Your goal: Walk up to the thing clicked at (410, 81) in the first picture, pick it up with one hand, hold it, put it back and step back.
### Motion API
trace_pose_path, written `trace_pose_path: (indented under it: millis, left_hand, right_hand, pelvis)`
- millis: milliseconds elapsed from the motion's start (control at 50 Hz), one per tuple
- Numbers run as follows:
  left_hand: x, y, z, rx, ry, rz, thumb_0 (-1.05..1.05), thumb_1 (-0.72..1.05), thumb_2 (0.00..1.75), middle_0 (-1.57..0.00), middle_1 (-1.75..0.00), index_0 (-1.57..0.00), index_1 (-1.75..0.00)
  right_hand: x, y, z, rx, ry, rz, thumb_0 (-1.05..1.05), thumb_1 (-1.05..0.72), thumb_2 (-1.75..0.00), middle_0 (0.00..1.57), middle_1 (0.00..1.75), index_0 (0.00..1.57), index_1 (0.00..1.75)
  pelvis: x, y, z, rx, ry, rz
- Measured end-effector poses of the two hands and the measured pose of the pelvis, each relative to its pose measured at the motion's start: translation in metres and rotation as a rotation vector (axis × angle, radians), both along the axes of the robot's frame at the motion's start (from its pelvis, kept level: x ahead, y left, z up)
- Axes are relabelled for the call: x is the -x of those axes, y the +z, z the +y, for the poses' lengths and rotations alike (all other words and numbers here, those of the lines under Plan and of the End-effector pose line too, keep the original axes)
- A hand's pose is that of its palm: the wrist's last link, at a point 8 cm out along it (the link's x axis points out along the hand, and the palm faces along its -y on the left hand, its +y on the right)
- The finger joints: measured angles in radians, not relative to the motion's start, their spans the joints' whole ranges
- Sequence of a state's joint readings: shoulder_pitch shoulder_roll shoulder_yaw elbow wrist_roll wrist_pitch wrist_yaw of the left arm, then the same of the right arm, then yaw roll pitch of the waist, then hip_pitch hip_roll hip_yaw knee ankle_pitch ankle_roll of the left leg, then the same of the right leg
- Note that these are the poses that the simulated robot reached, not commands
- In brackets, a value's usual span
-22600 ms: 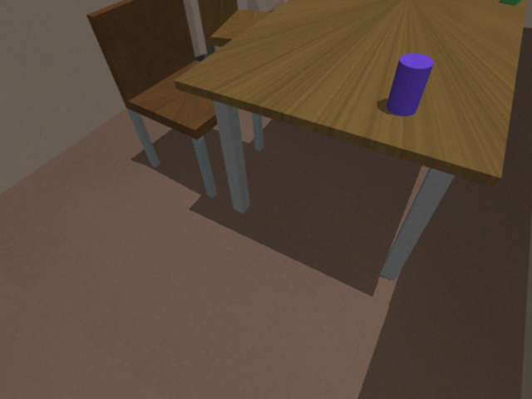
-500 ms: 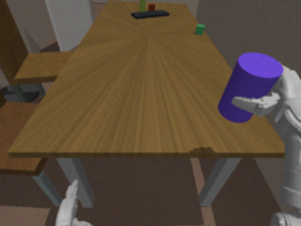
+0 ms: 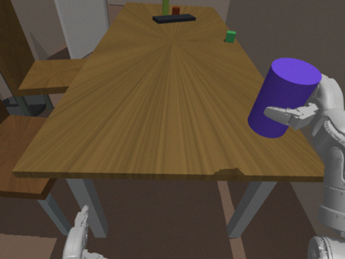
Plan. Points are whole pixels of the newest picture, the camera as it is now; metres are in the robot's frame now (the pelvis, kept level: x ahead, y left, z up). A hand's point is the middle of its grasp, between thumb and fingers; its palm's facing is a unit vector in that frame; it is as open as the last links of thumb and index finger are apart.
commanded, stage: hold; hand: right
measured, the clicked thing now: (279, 100) +0.34 -0.16 +0.26
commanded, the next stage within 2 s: crouch in 1.22 s
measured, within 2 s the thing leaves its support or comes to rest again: neither
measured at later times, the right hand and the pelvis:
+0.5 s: hand (286, 97) +0.34 -0.17 +0.26, palm faces +0.11 +0.99 -0.03, open 11.3 cm; pelvis +0.00 +0.00 +0.00, yaw +0 degrees
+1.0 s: hand (285, 96) +0.34 -0.17 +0.26, palm faces +0.12 +0.99 -0.03, open 11.3 cm; pelvis +0.00 +0.00 +0.00, yaw +0 degrees
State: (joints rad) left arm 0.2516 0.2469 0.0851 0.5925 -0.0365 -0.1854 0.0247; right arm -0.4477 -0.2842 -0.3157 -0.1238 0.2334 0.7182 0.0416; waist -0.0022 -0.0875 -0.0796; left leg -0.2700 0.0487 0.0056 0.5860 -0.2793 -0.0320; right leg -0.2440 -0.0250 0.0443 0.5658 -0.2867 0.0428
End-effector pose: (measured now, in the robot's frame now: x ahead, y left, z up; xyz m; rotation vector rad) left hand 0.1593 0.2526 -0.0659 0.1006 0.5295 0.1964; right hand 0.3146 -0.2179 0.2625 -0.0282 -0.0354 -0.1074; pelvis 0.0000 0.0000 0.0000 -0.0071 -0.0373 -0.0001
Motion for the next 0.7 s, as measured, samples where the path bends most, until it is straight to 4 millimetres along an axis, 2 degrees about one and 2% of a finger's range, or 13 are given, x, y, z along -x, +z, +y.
trace_pose_path:
  millis: [160,420,700]
  left_hand:
    - [0.004,-0.001,0.000,-0.009,-0.008,0.017,-0.01,-0.52,0.04,-0.04,-0.05,-0.04,-0.04]
    - [-0.003,0.003,-0.002,-0.011,-0.004,-0.009,-0.01,-0.53,0.05,-0.05,-0.05,-0.04,-0.05]
    - [0.006,-0.003,0.001,-0.007,0.010,0.023,-0.01,-0.53,0.04,-0.05,-0.05,-0.05,-0.05]
  right_hand:
    - [0.004,0.001,-0.004,0.005,-0.016,-0.033,-0.01,0.61,-1.00,0.66,1.07,0.71,1.10]
    - [0.006,0.000,0.000,0.002,0.002,-0.032,-0.01,0.61,-1.00,0.66,1.07,0.71,1.10]
    - [-0.009,-0.001,0.005,-0.004,0.003,0.007,-0.01,0.61,-1.00,0.66,1.07,0.71,1.11]
  pelvis:
    - [0.001,0.000,0.001,0.000,0.000,0.001]
    - [0.000,0.000,0.000,-0.002,-0.002,-0.006]
    - [0.002,0.001,0.000,-0.001,0.003,0.000]
